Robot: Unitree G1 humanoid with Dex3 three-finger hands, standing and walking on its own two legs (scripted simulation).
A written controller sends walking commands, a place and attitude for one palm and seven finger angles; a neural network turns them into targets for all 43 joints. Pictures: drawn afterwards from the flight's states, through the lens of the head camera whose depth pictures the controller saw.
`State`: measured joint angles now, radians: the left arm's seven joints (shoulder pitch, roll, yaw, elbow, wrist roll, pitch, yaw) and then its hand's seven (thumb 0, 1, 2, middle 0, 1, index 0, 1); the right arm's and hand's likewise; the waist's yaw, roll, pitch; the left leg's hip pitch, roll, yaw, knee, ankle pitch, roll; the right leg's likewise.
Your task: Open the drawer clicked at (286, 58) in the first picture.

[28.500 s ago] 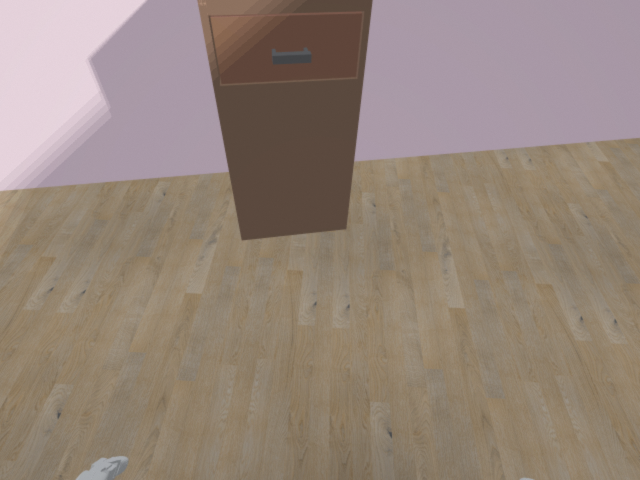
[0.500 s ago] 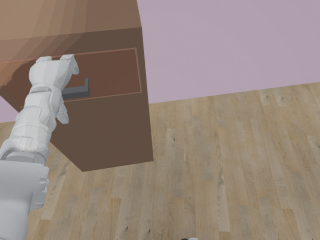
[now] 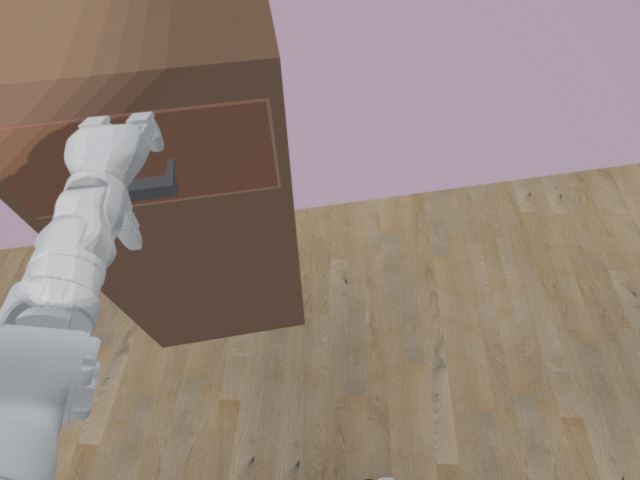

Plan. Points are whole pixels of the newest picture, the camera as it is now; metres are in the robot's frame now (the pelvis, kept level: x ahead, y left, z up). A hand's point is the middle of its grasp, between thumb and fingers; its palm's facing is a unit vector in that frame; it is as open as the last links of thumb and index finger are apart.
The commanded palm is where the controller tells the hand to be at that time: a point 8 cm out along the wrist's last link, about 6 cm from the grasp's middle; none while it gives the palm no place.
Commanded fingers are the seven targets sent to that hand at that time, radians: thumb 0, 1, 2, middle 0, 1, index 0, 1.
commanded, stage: re-aim the fingers above the handle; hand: left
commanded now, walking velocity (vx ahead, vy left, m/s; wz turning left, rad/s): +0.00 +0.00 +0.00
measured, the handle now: (139, 179) +0.54 +0.26 +0.03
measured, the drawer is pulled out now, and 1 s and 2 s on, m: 0.00 0.00 0.00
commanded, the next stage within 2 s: lower the fingers behind the handle in 1.56 s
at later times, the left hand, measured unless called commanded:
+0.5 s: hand (134, 177) +0.49 +0.24 +0.08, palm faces -0.01 -0.03 -1.00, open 13.8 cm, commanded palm +0.46 +0.24 +0.14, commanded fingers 0.00 -0.50 0.30 -0.30 -1.20 -0.30 -1.20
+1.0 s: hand (133, 177) +0.48 +0.23 +0.09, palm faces +0.01 +0.00 -1.00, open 13.9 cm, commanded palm +0.45 +0.24 +0.14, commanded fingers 0.00 -0.50 0.30 -0.30 -1.20 -0.30 -1.20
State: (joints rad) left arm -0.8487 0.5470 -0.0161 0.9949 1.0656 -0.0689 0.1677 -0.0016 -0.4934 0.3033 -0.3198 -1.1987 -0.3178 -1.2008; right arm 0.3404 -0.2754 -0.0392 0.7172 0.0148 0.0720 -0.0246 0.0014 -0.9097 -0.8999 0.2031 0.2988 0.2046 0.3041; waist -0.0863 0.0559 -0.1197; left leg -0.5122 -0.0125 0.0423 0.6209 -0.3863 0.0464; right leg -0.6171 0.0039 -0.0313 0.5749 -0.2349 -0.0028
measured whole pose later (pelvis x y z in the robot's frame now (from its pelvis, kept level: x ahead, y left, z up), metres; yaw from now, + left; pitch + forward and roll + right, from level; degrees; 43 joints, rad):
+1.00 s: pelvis +0.00 +0.00 +0.00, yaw +0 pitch +15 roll -1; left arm -0.87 0.52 -0.03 1.00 1.08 -0.03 0.21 0.00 -0.49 0.30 -0.32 -1.20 -0.32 -1.20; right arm 0.32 -0.27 -0.04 0.72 0.01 0.05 -0.02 0.00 -0.91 -0.90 0.20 0.30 0.20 0.30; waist -0.08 0.05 -0.11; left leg -0.49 -0.01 0.04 0.60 -0.37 0.04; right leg -0.60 0.00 -0.03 0.57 -0.23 -0.01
